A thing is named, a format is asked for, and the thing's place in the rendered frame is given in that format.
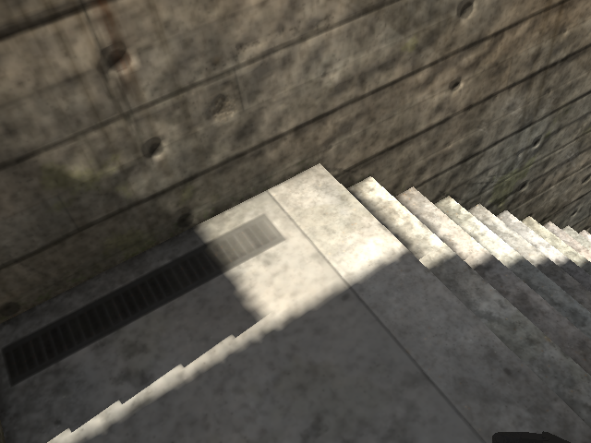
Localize stairs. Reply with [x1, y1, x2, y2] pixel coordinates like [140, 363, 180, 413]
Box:
[346, 176, 591, 428]

